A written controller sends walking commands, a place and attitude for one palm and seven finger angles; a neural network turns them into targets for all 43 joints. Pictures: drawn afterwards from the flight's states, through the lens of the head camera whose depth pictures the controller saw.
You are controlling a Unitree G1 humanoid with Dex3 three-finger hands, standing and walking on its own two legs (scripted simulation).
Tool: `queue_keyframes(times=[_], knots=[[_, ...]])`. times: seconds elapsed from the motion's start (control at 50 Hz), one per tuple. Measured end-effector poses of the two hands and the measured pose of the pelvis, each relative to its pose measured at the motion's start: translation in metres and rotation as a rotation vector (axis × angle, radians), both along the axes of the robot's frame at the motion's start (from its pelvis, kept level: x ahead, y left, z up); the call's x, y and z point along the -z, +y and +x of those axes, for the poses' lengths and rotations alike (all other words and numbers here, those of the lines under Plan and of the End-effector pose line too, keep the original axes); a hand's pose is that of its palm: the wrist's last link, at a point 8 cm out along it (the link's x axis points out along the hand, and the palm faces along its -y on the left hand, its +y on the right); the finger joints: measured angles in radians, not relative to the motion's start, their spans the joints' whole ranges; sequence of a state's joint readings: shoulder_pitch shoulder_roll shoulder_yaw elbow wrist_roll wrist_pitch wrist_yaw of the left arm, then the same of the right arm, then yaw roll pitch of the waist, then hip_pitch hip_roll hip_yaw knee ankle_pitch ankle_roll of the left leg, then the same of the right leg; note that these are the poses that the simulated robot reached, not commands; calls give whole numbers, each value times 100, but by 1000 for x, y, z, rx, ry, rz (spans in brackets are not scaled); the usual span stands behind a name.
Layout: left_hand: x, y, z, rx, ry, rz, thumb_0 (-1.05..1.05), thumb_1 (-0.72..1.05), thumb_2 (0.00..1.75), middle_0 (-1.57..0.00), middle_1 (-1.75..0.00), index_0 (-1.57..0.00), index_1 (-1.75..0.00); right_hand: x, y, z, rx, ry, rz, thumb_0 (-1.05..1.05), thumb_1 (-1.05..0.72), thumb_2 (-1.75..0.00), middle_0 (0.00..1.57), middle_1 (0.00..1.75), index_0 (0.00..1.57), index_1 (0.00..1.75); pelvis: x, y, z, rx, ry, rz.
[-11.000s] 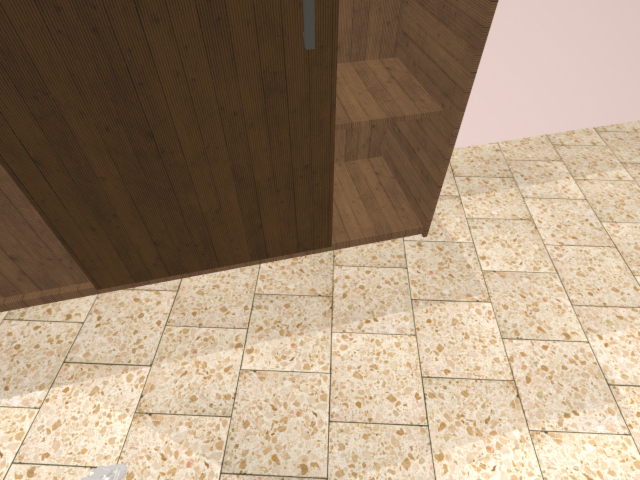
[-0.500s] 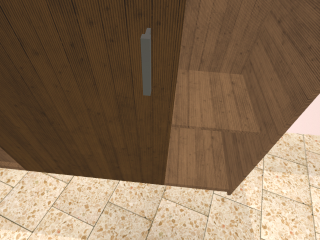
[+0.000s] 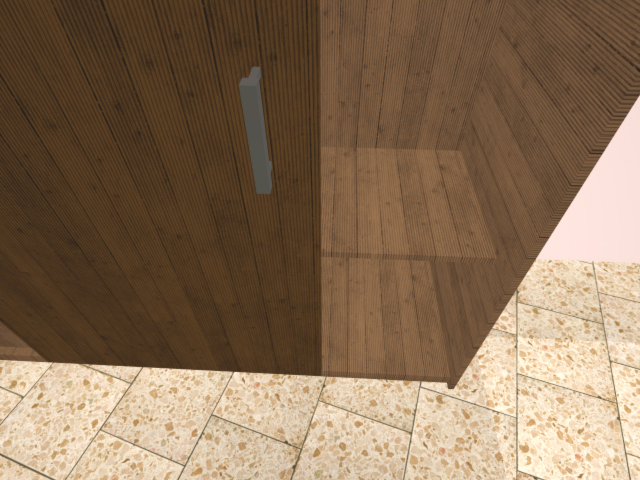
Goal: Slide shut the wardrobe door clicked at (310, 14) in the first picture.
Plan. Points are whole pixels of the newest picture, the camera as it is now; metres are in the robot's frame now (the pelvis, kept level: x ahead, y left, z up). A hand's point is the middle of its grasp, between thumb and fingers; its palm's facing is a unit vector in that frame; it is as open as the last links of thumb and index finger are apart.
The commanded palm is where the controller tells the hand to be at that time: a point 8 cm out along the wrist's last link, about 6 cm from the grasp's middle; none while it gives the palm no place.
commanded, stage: come to a stop and stand still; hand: left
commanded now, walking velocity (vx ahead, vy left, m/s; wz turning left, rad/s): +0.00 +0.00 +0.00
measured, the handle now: (260, 133) +0.53 +0.11 +0.17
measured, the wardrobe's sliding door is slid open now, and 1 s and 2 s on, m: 0.41 0.41 0.41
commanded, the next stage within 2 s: look again from close up in 0.56 s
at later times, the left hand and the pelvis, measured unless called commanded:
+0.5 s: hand out of the picture -0.03 +0.13 -0.18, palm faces +0.07 -0.98 -0.18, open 7.4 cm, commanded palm none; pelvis +0.01 -0.02 +0.00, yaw +1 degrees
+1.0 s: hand out of the picture +0.03 +0.19 -0.19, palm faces +0.02 -0.98 -0.20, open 7.4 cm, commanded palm none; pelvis +0.01 +0.01 -0.01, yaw +0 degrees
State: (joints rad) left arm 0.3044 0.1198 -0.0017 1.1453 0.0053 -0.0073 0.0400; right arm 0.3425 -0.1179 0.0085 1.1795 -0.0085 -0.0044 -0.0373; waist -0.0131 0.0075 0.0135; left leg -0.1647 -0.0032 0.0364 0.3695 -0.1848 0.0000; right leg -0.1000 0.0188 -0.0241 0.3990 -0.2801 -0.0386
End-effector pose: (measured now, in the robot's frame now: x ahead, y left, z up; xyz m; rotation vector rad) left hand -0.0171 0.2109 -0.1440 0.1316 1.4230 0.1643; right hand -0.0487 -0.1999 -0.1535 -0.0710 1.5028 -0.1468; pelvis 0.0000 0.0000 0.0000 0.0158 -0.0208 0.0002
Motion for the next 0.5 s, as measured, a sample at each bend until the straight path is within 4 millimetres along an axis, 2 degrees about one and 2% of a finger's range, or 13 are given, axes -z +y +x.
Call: queue_keyframes(times=[0.12, 0.26, 0.5], knots=[[1, -11, -13, -17, 28, -12, 1, 91, 90, -20, -30, -20, -30, 0, -4, 4, -6, -6, 0, 0, -91, -90, 20, 30, 20, 30, 0, -5, 0, -2, 0, 0], [2, -21, -22, -33, 49, -22, 1, 91, 90, -20, -30, -20, -30, 1, -11, 22, -22, -41, -5, 0, -91, -90, 20, 30, 20, 30, 1, -11, 3, -5, 2, 0], [2, -28, -18, -45, 50, -17, 1, 90, 90, -20, -30, -20, -30, 1, -27, 46, -45, -70, -26, 0, -91, -90, 20, 30, 20, 30, 1, -18, 11, -9, 7, 1]])
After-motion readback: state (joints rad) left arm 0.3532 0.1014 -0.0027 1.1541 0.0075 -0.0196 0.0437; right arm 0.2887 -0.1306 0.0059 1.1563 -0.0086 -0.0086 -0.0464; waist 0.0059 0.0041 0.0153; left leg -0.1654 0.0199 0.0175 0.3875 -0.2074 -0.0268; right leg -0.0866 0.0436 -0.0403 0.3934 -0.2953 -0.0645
